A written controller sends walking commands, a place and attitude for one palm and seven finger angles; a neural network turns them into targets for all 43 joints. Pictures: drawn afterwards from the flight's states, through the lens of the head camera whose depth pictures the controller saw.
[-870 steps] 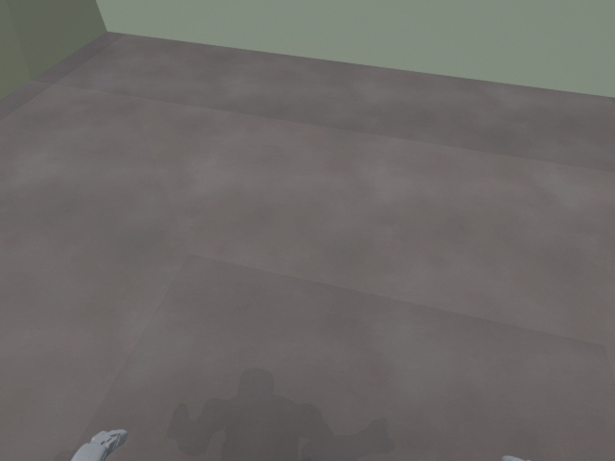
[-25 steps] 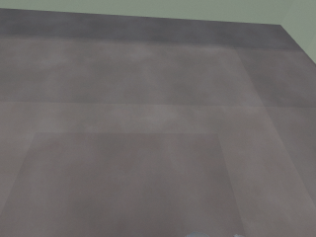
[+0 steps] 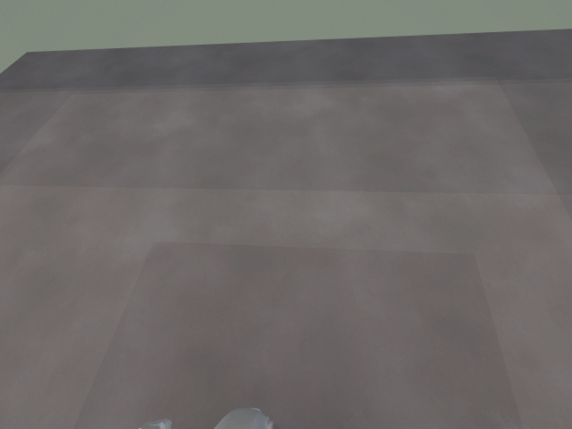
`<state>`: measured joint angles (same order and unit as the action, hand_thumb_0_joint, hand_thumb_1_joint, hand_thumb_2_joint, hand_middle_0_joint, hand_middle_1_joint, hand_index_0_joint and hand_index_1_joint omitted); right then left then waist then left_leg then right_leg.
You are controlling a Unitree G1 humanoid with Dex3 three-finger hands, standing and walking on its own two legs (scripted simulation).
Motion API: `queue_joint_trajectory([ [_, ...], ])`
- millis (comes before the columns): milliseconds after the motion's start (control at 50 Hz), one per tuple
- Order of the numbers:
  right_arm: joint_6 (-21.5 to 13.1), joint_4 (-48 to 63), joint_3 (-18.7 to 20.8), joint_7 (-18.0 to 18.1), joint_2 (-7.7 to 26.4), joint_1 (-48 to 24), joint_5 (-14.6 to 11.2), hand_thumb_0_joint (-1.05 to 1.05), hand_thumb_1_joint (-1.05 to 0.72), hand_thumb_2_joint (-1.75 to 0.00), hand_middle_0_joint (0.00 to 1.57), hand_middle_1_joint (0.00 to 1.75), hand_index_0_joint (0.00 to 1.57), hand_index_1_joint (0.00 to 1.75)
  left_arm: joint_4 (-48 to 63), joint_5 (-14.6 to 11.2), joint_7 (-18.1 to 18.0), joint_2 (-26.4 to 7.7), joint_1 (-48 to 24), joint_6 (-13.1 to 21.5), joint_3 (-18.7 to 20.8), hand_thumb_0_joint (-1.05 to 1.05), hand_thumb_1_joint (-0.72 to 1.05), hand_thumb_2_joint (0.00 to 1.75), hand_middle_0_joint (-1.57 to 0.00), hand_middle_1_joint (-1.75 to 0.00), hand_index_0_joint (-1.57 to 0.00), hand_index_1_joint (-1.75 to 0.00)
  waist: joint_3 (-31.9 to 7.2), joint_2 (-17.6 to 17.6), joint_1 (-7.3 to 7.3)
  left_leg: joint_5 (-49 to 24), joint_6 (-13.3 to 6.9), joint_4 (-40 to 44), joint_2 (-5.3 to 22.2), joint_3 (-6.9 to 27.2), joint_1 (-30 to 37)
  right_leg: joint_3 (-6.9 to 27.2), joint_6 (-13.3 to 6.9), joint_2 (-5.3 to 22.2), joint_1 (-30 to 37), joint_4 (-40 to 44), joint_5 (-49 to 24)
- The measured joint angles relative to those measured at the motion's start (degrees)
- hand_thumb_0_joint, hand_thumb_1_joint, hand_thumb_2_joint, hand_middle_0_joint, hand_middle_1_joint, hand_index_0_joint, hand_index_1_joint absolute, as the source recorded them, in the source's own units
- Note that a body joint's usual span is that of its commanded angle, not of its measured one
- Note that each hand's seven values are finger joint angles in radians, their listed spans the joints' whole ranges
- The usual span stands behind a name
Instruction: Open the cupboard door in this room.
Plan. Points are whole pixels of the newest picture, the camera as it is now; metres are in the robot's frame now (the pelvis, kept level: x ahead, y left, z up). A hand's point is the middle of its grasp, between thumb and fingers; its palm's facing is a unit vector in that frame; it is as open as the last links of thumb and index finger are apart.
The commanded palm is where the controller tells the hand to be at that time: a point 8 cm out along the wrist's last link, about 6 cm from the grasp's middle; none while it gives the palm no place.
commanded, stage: turn or walk to find it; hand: left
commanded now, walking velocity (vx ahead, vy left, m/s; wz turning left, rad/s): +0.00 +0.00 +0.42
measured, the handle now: out of the picture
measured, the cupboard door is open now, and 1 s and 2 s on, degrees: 0 0 0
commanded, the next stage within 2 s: none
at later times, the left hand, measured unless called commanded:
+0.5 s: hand out of the picture -0.07 +0.26 -0.18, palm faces +0.30 -0.92 -0.25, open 7.4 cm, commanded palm none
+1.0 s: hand out of the picture -0.04 +0.20 -0.15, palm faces +0.43 -0.86 -0.28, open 7.4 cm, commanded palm none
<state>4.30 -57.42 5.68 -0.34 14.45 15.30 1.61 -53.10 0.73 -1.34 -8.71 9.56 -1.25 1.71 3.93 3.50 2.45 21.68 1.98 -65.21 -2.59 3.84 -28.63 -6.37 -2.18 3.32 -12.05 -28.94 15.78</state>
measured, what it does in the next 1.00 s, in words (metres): steps on the spot, turning left: left foot, then right foot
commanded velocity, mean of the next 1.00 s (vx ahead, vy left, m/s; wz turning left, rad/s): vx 0.00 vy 0.00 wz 0.42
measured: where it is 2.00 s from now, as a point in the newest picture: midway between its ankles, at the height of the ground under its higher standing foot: outside the picture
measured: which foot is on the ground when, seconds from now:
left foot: up 0.00-0.34, down 0.36-0.82, up 0.84-1.00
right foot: down 0.00-0.36, up 0.38-0.78, down 0.80-1.00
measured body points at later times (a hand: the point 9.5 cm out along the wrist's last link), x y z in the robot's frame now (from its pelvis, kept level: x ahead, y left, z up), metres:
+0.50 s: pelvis -0.03 +0.05 +0.00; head -0.01 +0.08 +0.44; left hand -0.08 +0.31 -0.16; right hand +0.13 -0.17 -0.13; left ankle -0.07 +0.14 -0.74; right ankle -0.02 -0.09 -0.68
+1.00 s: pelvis -0.04 -0.01 +0.00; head +0.00 -0.03 +0.44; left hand -0.07 +0.25 -0.13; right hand +0.09 -0.23 -0.17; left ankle -0.13 +0.12 -0.65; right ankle +0.00 -0.09 -0.74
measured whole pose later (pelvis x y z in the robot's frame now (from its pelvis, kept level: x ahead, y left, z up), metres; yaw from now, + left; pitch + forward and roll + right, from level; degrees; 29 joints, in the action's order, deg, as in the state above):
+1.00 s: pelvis -0.04 -0.01 +0.00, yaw +26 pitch -1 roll +2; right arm 4.3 -57.7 5.4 -0.5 14.8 13.5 1.4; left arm -53.3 1.0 -1.3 -8.9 10.3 -0.8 1.8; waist 4.7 3.6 1.7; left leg 21.9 2.4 -67.4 -0.7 2.8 -27.5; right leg -9.1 -1.5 4.7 -12.4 -29.8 16.1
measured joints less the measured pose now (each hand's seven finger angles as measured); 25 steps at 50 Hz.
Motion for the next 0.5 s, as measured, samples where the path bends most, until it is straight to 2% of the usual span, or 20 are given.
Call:
queue_joint_trajectory([
  [60,0.1,-0.3,0.1,-0.1,0.4,0.1,0.0,0.00,-0.91,-0.90,0.19,0.30,0.20,0.30,-0.7,0.1,0.0,0.2,1.4,0.2,0.0,0.01,0.90,0.90,-0.20,-0.30,-0.21,-0.30,-0.1,-0.1,-0.15,-2.3,1.1,-2.9,2.1,0.0,0.1,-2.0,-0.1,0.6,0.6,1.0,-0.5],
  [140,0.5,-0.9,-0.1,-0.1,0.4,-0.7,-0.1,0.00,-0.91,-0.90,0.19,0.30,0.20,0.30,-1.2,0.4,0.0,0.1,3.0,0.5,0.3,0.01,0.90,0.90,-0.20,-0.30,-0.21,-0.30,0.0,-1.0,-1.33,-1.0,1.9,0.7,4.1,-0.6,2.7,-4.0,-0.1,1.7,0.2,0.8,-0.4],
  [280,-0.3,-0.1,-1.3,0.1,-0.4,-5.0,-0.8,0.00,-0.91,-0.90,0.19,0.30,0.20,0.30,-2.6,1.0,0.3,-1.8,4.7,0.4,1.0,0.01,0.90,0.90,-0.21,-0.30,-0.21,-0.30,1.2,-3.4,-3.88,4.7,1.3,18.2,4.6,-4.5,9.9,-7.2,1.1,4.3,-1.9,-1.5,0.0],
  [320,-1.1,0.6,-1.7,0.2,-0.7,-6.3,-1.0,0.00,-0.91,-0.90,0.19,0.30,0.20,0.30,-3.1,1.0,0.3,-2.8,5.0,0.3,1.3,0.01,0.90,0.90,-0.21,-0.30,-0.21,-0.30,1.4,-4.2,-4.34,2.6,0.9,24.9,4.1,-5.9,12.6,-8.3,1.9,5.2,-2.8,-3.2,0.6],
  [360,-2.2,1.6,-2.1,0.1,-0.8,-7.2,-1.0,0.00,-0.91,-0.90,0.19,0.30,0.20,0.30,-3.5,0.5,0.3,-3.8,5.8,-0.2,1.7,0.01,0.90,0.90,-0.21,-0.30,-0.21,-0.30,1.0,-4.6,-4.46,-4.5,-0.4,33.4,3.8,-6.6,15.8,-9.1,3.0,6.1,-4.4,-6.9,2.2],
  [380,-2.7,1.8,-2.1,0.2,-1.4,-7.8,-0.9,0.00,-0.91,-0.90,0.19,0.30,0.20,0.30,-3.9,0.3,0.2,-4.7,5.8,-0.8,1.9,0.01,0.90,0.90,-0.21,-0.30,-0.21,-0.30,1.2,-5.8,-4.72,-4.6,-1.4,32.9,3.0,-6.8,15.6,-7.4,3.9,6.5,-5.8,-10.5,6.2],
  [420,-3.1,2.3,-2.7,0.2,-2.4,-8.4,-0.6,0.00,-0.91,-0.90,0.19,0.30,0.20,0.30,-4.8,0.3,0.0,-5.8,5.7,-2.3,2.2,0.01,0.90,0.90,-0.20,-0.30,-0.21,-0.30,1.1,-6.8,-5.08,-2.7,-2.8,32.1,2.6,-6.7,15.8,-3.1,4.8,5.0,-8.7,-18.9,12.7],
  [500,-3.3,2.6,-3.5,1.0,-3.3,-8.1,-0.3,0.00,-0.90,-0.90,0.20,0.30,0.20,0.30,-5.4,0.2,0.4,-6.4,4.3,-3.0,2.4,0.01,0.91,0.90,-0.20,-0.30,-0.20,-0.30,0.3,-5.8,-4.52,-4.2,-3.5,35.7,2.5,-4.5,17.2,1.1,5.9,2.6,-12.5,-29.8,11.0],
])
